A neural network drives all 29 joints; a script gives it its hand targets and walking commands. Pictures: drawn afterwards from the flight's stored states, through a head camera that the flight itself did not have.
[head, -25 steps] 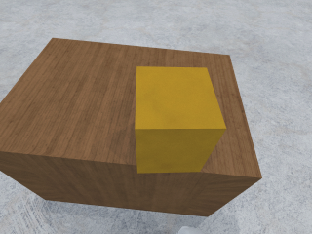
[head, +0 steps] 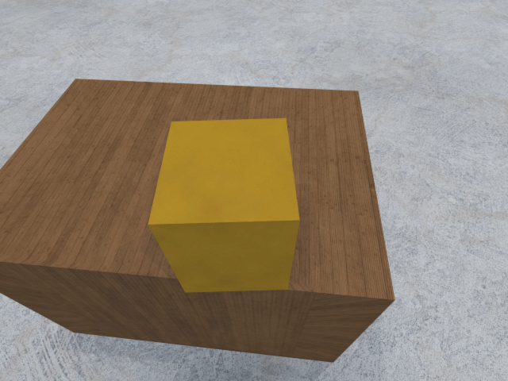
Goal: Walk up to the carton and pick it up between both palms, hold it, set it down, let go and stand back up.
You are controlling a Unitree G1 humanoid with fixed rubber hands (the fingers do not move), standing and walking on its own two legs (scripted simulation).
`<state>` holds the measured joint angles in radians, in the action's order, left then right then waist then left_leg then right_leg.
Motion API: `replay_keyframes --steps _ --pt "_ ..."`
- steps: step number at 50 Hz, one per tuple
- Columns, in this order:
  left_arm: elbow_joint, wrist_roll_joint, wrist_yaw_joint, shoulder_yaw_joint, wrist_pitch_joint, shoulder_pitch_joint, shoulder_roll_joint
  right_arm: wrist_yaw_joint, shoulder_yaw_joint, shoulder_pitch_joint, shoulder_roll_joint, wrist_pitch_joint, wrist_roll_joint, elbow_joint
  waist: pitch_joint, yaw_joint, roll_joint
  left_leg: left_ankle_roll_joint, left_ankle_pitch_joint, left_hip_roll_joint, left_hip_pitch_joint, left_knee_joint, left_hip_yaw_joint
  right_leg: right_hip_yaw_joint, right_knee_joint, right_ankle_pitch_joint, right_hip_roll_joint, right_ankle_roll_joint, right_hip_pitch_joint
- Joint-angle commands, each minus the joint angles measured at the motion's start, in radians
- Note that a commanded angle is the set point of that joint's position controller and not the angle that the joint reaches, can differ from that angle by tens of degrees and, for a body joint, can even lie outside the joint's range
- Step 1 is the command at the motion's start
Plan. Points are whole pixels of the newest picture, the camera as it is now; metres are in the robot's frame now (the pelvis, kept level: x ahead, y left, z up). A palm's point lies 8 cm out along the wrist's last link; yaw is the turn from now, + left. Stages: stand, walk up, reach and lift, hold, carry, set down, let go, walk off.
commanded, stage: walk up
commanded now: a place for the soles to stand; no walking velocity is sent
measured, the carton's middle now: (232, 210) +0.41 +0.06 +0.00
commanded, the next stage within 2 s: none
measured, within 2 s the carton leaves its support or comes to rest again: neither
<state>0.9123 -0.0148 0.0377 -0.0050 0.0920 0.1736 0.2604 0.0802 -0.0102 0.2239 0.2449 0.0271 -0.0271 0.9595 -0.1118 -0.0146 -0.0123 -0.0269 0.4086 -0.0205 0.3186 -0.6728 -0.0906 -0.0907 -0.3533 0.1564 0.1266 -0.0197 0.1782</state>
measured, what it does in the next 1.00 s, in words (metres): steps on the spot: left foot, then right foot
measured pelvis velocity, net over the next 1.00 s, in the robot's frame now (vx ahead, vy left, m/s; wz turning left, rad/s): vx -0.10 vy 0.01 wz -0.03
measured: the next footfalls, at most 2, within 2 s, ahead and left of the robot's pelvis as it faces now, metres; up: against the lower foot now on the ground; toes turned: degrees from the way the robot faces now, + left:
left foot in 0.04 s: +0.08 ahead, +0.09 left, +0.00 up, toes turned +3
right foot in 0.28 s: -0.04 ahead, -0.21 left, +0.00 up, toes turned -3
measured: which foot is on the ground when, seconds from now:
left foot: up 0.00-0.02, down 0.04-0.30, up 0.32-0.64, down 0.66-1.00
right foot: down 0.00-0.02, up 0.04-0.26, down 0.28-0.68, up 0.70-0.92, down 0.94-1.00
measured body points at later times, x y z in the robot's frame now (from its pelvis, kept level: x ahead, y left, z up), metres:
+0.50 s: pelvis -0.08 -0.05 -0.01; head -0.04 -0.08 +0.44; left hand -0.01 +0.21 -0.13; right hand +0.00 -0.34 -0.15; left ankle -0.07 +0.09 -0.67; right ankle -0.08 -0.21 -0.74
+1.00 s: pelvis -0.10 +0.01 -0.01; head -0.09 +0.02 +0.44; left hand -0.07 +0.26 -0.16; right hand -0.04 -0.24 -0.14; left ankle -0.07 +0.12 -0.74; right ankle -0.09 -0.12 -0.74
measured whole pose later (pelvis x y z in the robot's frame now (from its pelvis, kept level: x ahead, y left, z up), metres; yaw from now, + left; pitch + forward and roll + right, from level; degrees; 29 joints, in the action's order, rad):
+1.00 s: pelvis -0.10 +0.01 -0.01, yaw -2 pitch -2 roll +0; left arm 0.96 0.02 0.01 0.03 -0.01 0.33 0.24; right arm 0.00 0.02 0.24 0.22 0.01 0.00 0.93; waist -0.03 0.00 -0.01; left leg -0.02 0.24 -0.02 0.24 -0.51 0.01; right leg 0.01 -0.48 0.24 -0.01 -0.01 0.20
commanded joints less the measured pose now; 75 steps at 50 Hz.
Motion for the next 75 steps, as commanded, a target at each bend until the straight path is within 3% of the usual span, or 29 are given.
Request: replay_keyframes --steps 1,2,3,4,5,7,9,11,13,14,15,16,17,19,22,25,26,29,32,33,34,35,36,38,41,45,50,56,75 --pt "-0.09 -0.019 0.002 -0.042 -0.011 -0.053 0.164 0.019 -0.07 0.253 0.18 -0.024 0.01 0.046 0.199 0.136 0.321 -0.214 -0.409 0.292 -0.172 0.444 0.292 0.117 -0.757 0.006 -0.079 -0.254 0.091" --pt "-0.068 0.037 0.003 -0.047 -0.004 0.098 0.154 0.03 -0.059 -0.054 0.161 -0.026 0.015 -0.054 0.143 -0.028 0.245 -0.278 -0.469 0.43 0.018 0.375 0.51 0.278 -1.046 0.413 -0.084 -0.113 0.189" --pt "-0.044 0.053 0.001 -0.042 -0.005 0.182 0.11 0.037 -0.044 -0.213 0.163 -0.021 0.031 -0.13 0.108 -0.107 0.155 -0.254 -0.291 0.407 0.247 0.398 0.409 0.319 -1.119 0.426 -0.097 -0.018 0.151" --pt "-0.031 0.026 -0.007 -0.05 0.0 0.248 0.108 0.045 -0.055 -0.366 0.213 -0.021 0.007 -0.183 0.052 -0.136 0.204 -0.274 -0.205 0.459 0.372 0.4 0.391 0.387 -1.162 0.49 -0.114 0.011 0.129" --pt "-0.024 0.025 -0.013 -0.06 0.007 0.214 0.147 0.048 -0.041 -0.362 0.182 -0.023 -0.006 -0.207 0.027 -0.119 0.13 -0.255 -0.234 0.446 0.327 0.391 0.374 0.359 -1.156 0.458 -0.12 0.01 0.166" --pt "-0.041 0.021 -0.017 -0.041 -0.027 0.118 0.131 0.011 -0.023 -0.225 0.139 -0.01 -0.015 -0.165 0.066 -0.037 0.027 -0.16 -0.25 0.26 0.087 0.302 0.149 0.188 -0.74 0.396 -0.131 0.0 0.229" --pt "-0.084 0.02 -0.02 -0.015 -0.058 0.076 0.059 -0.018 -0.042 -0.075 0.181 0.018 -0.028 -0.115 0.152 0.075 0.071 -0.161 -0.146 0.22 -0.13 0.237 0.127 0.063 -0.452 0.409 -0.092 -0.02 0.265" --pt "-0.102 0.002 -0.005 -0.01 -0.074 0.147 0.046 -0.049 -0.059 -0.038 0.234 0.05 -0.018 -0.086 0.172 0.06 0.155 -0.148 -0.296 0.218 -0.139 0.164 0.118 -0.008 -0.231 0.238 -0.067 -0.025 0.144" --pt "-0.114 0.006 0.002 -0.024 -0.086 0.239 0.106 -0.069 -0.06 -0.046 0.228 0.072 -0.012 -0.065 0.161 0.033 0.123 -0.063 -0.261 0.171 -0.029 0.068 0.062 0.105 -0.094 0.075 -0.128 -0.01 0.059" --pt "-0.128 0.013 0.005 -0.04 -0.095 0.256 0.184 -0.076 -0.042 -0.065 0.157 0.076 -0.016 -0.088 0.133 0.02 -0.052 0.002 -0.095 0.089 0.138 -0.099 0.036 0.382 -0.031 0.038 -0.321 0.038 0.033" --pt "-0.139 0.022 0.015 -0.048 -0.098 0.234 0.234 -0.075 -0.035 -0.123 0.111 0.086 -0.021 -0.106 0.069 0.005 -0.106 0.038 0.187 0.006 0.231 -0.279 0.148 0.538 0.002 -0.121 -0.475 0.115 0.073" --pt "-0.156 0.04 0.028 -0.061 -0.103 0.222 0.289 -0.068 -0.036 -0.157 0.112 0.089 -0.011 -0.128 0.087 -0.026 -0.15 0.043 0.22 -0.013 0.213 -0.387 0.256 0.633 0.042 -0.105 -0.552 0.202 0.161" --pt "-0.152 0.032 0.032 -0.067 -0.106 0.164 0.266 -0.071 -0.038 -0.167 0.114 0.082 -0.006 -0.119 0.035 -0.008 -0.127 0.047 0.169 -0.01 0.198 -0.422 0.31 0.56 0.049 -0.065 -0.526 0.208 0.19" --pt "-0.166 0.039 0.037 -0.05 -0.107 0.022 0.232 -0.091 -0.061 -0.043 0.147 0.059 0.005 -0.077 0.05 0.08 -0.144 0.067 0.06 -0.023 0.247 -0.444 0.268 0.303 -0.012 -0.16 -0.408 0.145 0.05" --pt "-0.14 0.042 0.034 -0.04 -0.123 0.142 0.179 -0.101 -0.068 -0.096 0.141 0.037 -0.021 -0.104 0.129 -0.015 -0.094 0.087 0.05 -0.004 0.292 -0.459 0.242 0.348 -0.081 -0.253 -0.445 0.207 -0.133" --pt "-0.119 0.053 0.037 -0.042 -0.135 0.187 0.165 -0.102 -0.054 -0.106 0.11 0.034 -0.022 -0.139 0.114 -0.049 -0.095 0.102 0.061 0.024 0.312 -0.346 0.211 0.366 -0.071 -0.18 -0.453 0.231 -0.174" --pt "-0.109 0.056 0.031 -0.04 -0.135 0.183 0.17 -0.105 -0.048 -0.1 0.102 0.034 -0.016 -0.143 0.099 -0.055 -0.151 0.104 0.06 0.041 0.265 -0.256 0.184 0.325 -0.053 -0.119 -0.433 0.211 -0.135" --pt "-0.115 0.058 0.02 -0.043 -0.122 0.117 0.197 -0.113 -0.033 -0.064 0.09 0.028 -0.004 -0.148 0.07 -0.044 -0.206 0.097 0.054 0.047 0.08 -0.028 0.105 0.288 -0.039 -0.005 -0.394 0.184 0.008" --pt "-0.108 0.049 -0.005 -0.034 -0.099 0.077 0.19 -0.1 -0.043 0.079 0.104 -0.001 0.004 -0.1 0.097 0.028 -0.111 0.08 -0.237 0.006 -0.218 0.266 0.051 0.175 -0.21 -0.028 -0.306 0.103 0.171" --pt "-0.105 0.052 -0.014 -0.018 -0.093 0.109 0.15 -0.099 -0.056 0.106 0.15 -0.013 0.003 -0.099 0.136 0.023 0.008 0.063 -0.245 0.073 -0.276 0.295 0.176 0.133 -0.34 0.08 -0.26 0.073 0.213" --pt "-0.132 0.056 -0.02 0.009 -0.089 0.127 0.077 -0.095 -0.062 0.09 0.235 -0.019 0.017 -0.121 0.116 0.015 0.205 -0.001 -0.224 0.248 -0.221 0.376 0.409 0.047 -0.445 0.369 -0.163 0.016 0.317" --pt "-0.126 0.036 -0.001 0.006 -0.075 0.115 0.079 -0.091 -0.06 0.076 0.245 -0.014 0.021 -0.117 0.081 0.048 0.256 -0.142 0.03 0.346 -0.002 0.464 0.557 0.128 -0.522 0.504 -0.174 0.018 0.216" --pt "-0.114 0.036 -0.002 0.004 -0.067 0.094 0.092 -0.088 -0.048 0.03 0.178 -0.012 0.02 -0.129 0.006 0.038 0.18 -0.157 0.141 0.322 0.048 0.499 0.541 0.151 -0.555 0.48 -0.182 0.017 0.201" --pt "-0.087 0.039 -0.014 0.006 -0.078 0.133 0.097 -0.069 -0.029 -0.04 0.154 -0.013 0.019 -0.131 -0.015 -0.014 0.189 -0.11 0.002 0.232 -0.006 0.45 0.375 0.152 -0.47 0.402 -0.187 0.027 0.215" --pt "-0.035 0.044 -0.022 0.011 -0.096 0.198 0.088 -0.072 -0.011 -0.014 0.123 -0.031 0.012 -0.116 0.058 -0.004 0.174 -0.09 -0.109 0.193 -0.071 0.392 0.317 0.132 -0.369 0.296 -0.16 0.014 0.163" --pt "-0.008 0.034 -0.02 0.018 -0.11 0.193 0.058 -0.073 -0.008 0.01 0.13 -0.027 0.03 -0.088 0.072 -0.004 0.086 -0.064 -0.038 0.181 0.002 0.358 0.287 0.109 -0.083 0.031 -0.153 0.017 -0.025" --pt "0.03 0.025 -0.025 0.014 -0.114 0.163 0.118 -0.079 0.02 0.048 0.083 -0.034 0.021 -0.045 0.007 0.029 -0.017 -0.018 -0.061 0.091 -0.108 0.322 0.217 0.226 0.042 0.308 -0.222 0.056 0.148" --pt "0.072 0.021 -0.024 0.032 -0.125 0.191 0.088 -0.068 0.023 0.062 0.111 -0.052 0.016 -0.003 0.047 0.014 0.017 -0.032 -0.199 0.111 -0.104 0.317 0.229 0.183 -0.007 0.099 -0.211 0.054 0.051" --pt "0.129 0.017 -0.014 0.028 -0.11 0.159 0.096 -0.056 0.05 0.089 0.092 -0.048 0.016 0.077 0.054 0.013 0.009 -0.008 -0.322 0.111 -0.102 0.273 0.194 0.169 -0.004 -0.063 -0.222 0.058 -0.008"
